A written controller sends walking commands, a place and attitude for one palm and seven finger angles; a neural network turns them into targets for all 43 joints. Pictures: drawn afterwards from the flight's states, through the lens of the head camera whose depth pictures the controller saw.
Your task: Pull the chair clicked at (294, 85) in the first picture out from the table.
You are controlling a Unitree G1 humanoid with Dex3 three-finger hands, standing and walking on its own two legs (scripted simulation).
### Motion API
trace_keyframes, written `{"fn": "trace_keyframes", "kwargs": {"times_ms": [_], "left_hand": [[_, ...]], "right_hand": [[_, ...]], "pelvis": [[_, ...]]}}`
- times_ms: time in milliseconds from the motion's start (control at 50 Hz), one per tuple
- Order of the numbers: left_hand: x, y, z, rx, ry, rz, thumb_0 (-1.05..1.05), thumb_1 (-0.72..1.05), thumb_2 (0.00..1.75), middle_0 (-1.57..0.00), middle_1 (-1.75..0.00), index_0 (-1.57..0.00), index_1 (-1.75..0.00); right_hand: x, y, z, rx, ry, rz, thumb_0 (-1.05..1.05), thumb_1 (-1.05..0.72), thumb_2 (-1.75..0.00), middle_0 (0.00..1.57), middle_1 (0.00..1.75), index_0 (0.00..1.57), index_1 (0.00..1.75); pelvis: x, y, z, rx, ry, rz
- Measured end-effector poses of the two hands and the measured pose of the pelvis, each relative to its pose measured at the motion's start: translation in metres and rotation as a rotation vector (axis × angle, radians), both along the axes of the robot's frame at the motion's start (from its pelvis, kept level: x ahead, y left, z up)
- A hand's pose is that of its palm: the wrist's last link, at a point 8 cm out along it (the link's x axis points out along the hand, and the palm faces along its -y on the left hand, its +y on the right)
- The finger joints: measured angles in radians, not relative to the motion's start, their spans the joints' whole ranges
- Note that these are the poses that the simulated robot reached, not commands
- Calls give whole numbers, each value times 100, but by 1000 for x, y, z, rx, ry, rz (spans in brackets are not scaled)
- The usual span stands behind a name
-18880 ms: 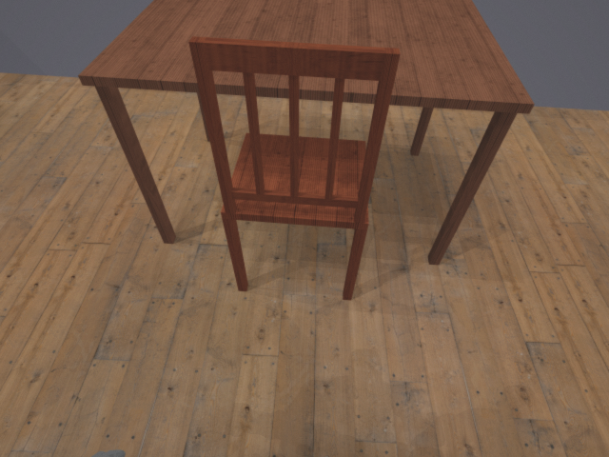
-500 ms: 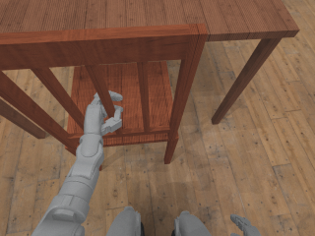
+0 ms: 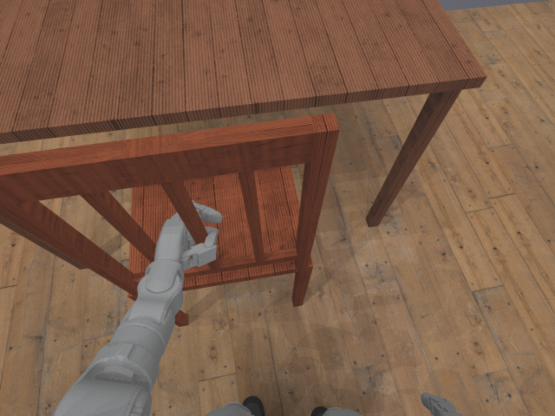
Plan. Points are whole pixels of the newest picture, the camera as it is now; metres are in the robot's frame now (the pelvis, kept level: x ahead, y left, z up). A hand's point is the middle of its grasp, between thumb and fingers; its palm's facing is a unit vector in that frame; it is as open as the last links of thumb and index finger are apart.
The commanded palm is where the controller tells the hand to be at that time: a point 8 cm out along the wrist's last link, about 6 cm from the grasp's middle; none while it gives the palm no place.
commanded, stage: step backward, pulling the chair out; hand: left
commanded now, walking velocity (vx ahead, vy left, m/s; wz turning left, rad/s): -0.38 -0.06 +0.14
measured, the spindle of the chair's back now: (198, 231) +0.40 +0.13 -0.06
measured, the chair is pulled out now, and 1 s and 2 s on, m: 0.06 0.19 0.38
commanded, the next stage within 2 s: none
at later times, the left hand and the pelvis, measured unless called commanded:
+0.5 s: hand (218, 292) +0.29 +0.09 -0.06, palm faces -0.09 -0.99 -0.14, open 5.2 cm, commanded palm +0.28 +0.14 -0.06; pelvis -0.06 -0.01 +0.00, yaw +2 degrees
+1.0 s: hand (215, 328) +0.24 +0.09 -0.06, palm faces -0.05 -0.99 -0.16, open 5.3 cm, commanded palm +0.23 +0.14 -0.06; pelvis -0.12 -0.01 +0.00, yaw +6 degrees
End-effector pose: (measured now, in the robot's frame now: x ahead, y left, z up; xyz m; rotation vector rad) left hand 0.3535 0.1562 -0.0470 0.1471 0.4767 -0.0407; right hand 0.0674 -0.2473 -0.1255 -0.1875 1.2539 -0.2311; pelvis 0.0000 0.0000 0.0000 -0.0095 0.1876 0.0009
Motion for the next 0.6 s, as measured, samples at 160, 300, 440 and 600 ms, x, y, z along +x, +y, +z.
{"fn": "trace_keyframes", "kwargs": {"times_ms": [160,300,440,600], "left_hand": [[-24,-9,1,10,11,39,7,72,79,-29,-107,-49,-145],[-46,-17,2,11,20,33,7,72,78,-28,-108,-49,-145],[-66,-17,2,7,27,-2,6,73,77,-25,-109,-49,-145],[-90,-14,2,22,18,12,6,71,79,-27,-110,-49,-145]], "right_hand": [[-17,-4,-7,56,-7,4,1,-91,-89,20,30,20,30],[-24,-35,0,-34,-44,12,1,-91,-89,20,30,20,30],[-26,-47,16,-116,-105,28,1,-91,-89,20,30,20,30],[-37,-22,6,-40,-173,56,1,-91,-90,20,30,20,30]], "pelvis": [[-18,-20,2,-8,-19,8],[-36,-22,0,-29,-59,37],[-55,-13,1,-6,-83,36],[-80,-17,-4,11,-114,30]]}}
